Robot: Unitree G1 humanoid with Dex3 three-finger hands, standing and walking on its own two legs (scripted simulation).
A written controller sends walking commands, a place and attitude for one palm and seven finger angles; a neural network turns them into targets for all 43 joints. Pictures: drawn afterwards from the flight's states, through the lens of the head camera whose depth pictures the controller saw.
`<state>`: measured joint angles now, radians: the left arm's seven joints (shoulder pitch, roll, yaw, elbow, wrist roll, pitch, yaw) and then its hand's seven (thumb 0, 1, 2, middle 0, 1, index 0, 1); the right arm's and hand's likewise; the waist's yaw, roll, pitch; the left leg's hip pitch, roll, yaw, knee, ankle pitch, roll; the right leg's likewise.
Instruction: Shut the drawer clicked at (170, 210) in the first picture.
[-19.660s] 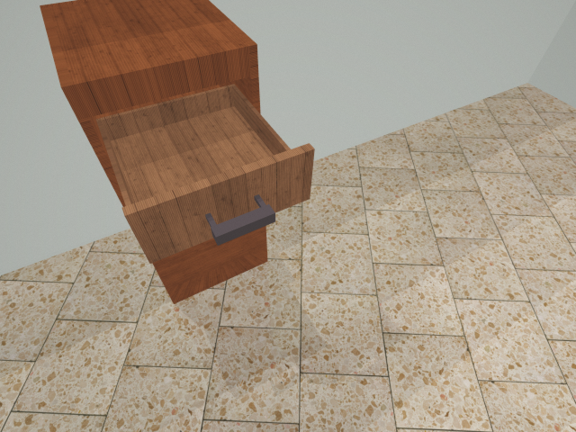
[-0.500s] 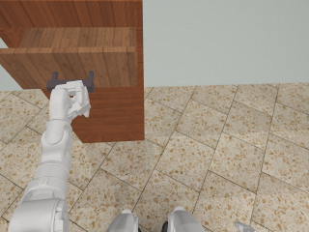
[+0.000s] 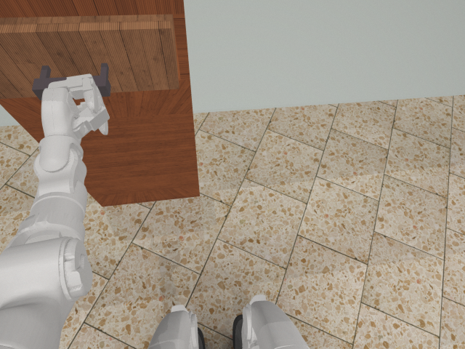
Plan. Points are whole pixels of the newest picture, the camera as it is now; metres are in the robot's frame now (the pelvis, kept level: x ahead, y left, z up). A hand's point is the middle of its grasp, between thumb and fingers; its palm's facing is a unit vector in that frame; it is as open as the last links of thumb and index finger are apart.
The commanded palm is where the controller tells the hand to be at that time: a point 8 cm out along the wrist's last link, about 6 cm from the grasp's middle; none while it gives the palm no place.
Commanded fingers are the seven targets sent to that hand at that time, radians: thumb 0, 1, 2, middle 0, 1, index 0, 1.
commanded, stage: push the drawer shut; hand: left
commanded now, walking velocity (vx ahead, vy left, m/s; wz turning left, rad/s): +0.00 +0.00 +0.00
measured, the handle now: (74, 78) +0.58 +0.24 +0.06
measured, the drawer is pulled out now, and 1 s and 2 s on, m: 0.03 0.00 0.00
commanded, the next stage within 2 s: pull the fist back off the drawer in 0.58 s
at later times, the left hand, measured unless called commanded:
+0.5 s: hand (94, 95) +0.54 +0.20 +0.06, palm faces +0.07 -1.00 -0.03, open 2.8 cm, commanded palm +0.54 +0.24 +0.06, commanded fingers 0.00 0.90 0.90 -1.40 -1.60 -1.40 -1.60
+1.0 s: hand (89, 94) +0.54 +0.21 +0.06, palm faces +0.06 -1.00 -0.04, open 3.0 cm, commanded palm +0.53 +0.22 +0.06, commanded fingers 0.00 0.90 0.90 -1.40 -1.60 -1.40 -1.60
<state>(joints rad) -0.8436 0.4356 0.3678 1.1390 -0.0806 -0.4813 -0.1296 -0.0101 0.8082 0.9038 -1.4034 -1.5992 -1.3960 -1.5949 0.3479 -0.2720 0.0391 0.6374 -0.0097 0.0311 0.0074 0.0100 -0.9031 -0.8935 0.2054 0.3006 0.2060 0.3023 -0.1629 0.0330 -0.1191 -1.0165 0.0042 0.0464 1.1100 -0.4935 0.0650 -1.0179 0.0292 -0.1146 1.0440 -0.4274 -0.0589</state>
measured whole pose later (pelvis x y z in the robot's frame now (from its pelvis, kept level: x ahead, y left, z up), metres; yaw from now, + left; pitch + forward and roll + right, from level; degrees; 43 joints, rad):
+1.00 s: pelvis -0.03 +0.02 -0.02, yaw +0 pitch +27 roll -6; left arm -1.14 0.60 0.35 1.31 0.00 -0.39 -0.12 -0.09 0.51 0.87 -1.40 -1.60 -1.39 -1.59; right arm 0.43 -0.28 0.08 0.65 -0.05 0.00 0.03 0.01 -0.90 -0.89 0.21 0.30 0.21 0.30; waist -0.25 0.04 -0.11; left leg -1.21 0.00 -0.01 1.20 -0.47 0.09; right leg -1.17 0.02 -0.17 1.07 -0.39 -0.04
